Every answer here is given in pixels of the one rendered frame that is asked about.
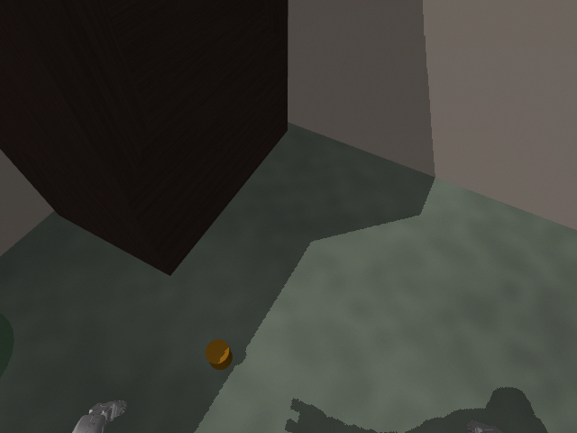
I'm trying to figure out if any left robot hand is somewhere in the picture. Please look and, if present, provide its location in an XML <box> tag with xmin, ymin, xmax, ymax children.
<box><xmin>72</xmin><ymin>401</ymin><xmax>127</xmax><ymax>433</ymax></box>

